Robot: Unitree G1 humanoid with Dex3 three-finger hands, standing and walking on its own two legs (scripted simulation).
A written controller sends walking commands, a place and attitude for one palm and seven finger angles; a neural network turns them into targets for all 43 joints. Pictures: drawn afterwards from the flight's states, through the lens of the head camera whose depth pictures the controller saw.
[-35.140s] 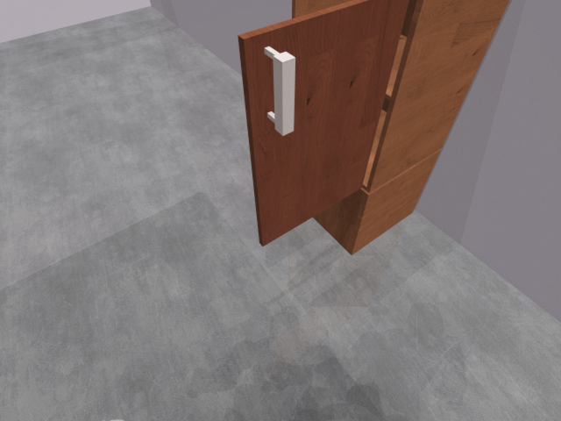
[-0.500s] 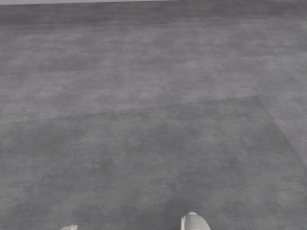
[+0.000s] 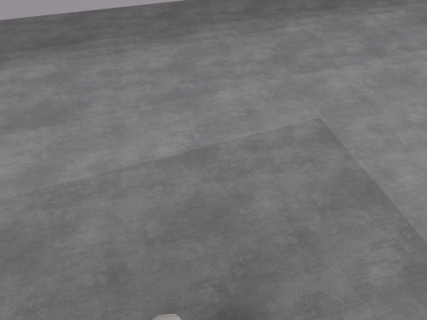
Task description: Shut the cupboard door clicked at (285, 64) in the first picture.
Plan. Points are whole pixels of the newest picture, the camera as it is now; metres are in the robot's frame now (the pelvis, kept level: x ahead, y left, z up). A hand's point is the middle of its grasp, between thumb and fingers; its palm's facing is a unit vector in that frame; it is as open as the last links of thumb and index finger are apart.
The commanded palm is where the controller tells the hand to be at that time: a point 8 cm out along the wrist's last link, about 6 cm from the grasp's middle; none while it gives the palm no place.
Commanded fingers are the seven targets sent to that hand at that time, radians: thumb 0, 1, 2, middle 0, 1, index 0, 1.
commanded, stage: turn to face it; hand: left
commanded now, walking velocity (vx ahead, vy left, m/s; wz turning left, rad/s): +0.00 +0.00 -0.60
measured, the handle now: out of the picture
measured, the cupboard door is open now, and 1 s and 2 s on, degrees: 63 63 63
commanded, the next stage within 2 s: none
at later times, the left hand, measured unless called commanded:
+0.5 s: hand (147, 265) +0.24 +0.17 -0.16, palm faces -0.30 -0.91 -0.27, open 7.4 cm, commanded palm none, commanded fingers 0.00 0.90 0.90 -0.20 -0.30 -0.20 -0.30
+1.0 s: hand (172, 234) +0.32 +0.12 -0.16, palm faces -0.59 -0.78 -0.20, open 7.4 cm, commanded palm none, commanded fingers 0.00 0.90 0.90 -0.20 -0.30 -0.20 -0.30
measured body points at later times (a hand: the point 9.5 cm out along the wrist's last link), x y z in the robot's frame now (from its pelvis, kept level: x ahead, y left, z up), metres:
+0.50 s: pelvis +0.06 +0.01 -0.01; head +0.10 -0.01 +0.44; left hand +0.26 +0.21 -0.14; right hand +0.02 -0.27 -0.16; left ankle +0.03 +0.13 -0.68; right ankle +0.02 -0.11 -0.74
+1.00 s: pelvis +0.10 +0.02 +0.00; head +0.15 +0.01 +0.45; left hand +0.35 +0.16 -0.14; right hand -0.02 -0.21 -0.13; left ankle +0.16 +0.13 -0.74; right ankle +0.02 -0.07 -0.71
